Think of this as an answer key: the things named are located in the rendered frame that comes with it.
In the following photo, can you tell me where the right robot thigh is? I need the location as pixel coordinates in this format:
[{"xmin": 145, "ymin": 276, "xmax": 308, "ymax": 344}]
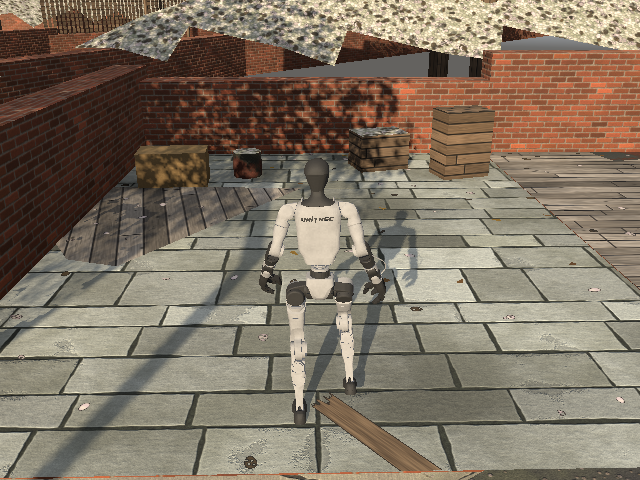
[{"xmin": 333, "ymin": 277, "xmax": 354, "ymax": 332}]

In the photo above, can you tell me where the robot left forearm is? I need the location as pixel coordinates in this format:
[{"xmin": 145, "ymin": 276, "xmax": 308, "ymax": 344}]
[{"xmin": 261, "ymin": 241, "xmax": 279, "ymax": 278}]

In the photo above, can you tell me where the robot left upper arm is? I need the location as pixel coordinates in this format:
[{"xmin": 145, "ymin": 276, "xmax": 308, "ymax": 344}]
[{"xmin": 268, "ymin": 202, "xmax": 297, "ymax": 258}]

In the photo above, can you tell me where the robot right hand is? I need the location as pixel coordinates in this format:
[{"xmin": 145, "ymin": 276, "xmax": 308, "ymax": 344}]
[{"xmin": 363, "ymin": 278, "xmax": 386, "ymax": 304}]

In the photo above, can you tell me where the robot right forearm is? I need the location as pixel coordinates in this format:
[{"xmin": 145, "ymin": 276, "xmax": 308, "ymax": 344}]
[{"xmin": 359, "ymin": 241, "xmax": 382, "ymax": 284}]

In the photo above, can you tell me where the robot left hand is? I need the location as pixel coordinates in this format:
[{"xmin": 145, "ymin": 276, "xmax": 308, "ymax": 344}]
[{"xmin": 259, "ymin": 274, "xmax": 282, "ymax": 294}]

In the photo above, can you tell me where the right robot foot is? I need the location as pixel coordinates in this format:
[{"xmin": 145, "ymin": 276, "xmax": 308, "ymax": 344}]
[{"xmin": 343, "ymin": 377, "xmax": 357, "ymax": 395}]

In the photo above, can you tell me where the robot right upper arm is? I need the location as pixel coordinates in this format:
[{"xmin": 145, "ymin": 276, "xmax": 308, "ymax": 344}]
[{"xmin": 338, "ymin": 201, "xmax": 368, "ymax": 258}]

